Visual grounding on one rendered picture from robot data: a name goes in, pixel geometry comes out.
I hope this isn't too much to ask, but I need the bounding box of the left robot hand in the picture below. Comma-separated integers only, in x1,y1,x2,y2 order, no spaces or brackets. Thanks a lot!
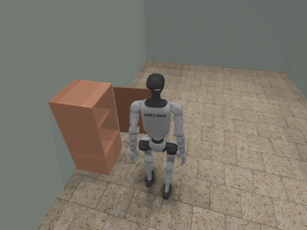
130,149,140,163

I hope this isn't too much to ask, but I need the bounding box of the right robot hand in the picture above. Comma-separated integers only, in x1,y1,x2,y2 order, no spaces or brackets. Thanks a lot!
176,151,186,166

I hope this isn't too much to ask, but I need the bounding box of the robot left upper arm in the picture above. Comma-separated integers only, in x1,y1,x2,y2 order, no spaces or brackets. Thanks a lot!
130,100,143,135

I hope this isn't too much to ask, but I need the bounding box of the cupboard door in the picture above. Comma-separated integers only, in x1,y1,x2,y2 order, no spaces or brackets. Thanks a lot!
113,86,152,134

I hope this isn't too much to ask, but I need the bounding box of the robot right upper arm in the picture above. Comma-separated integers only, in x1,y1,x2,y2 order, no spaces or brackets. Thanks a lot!
170,102,183,137

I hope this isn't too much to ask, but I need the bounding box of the robot left foot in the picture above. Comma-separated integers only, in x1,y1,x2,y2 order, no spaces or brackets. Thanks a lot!
146,171,154,188

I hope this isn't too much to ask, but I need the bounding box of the right robot forearm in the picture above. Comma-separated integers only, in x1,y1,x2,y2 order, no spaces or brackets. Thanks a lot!
176,128,186,154

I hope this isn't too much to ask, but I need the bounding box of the left robot forearm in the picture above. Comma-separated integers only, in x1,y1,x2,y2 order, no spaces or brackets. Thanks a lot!
129,128,138,151

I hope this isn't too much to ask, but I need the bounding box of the robot head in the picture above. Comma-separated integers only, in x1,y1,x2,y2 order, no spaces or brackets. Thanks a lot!
144,73,167,108

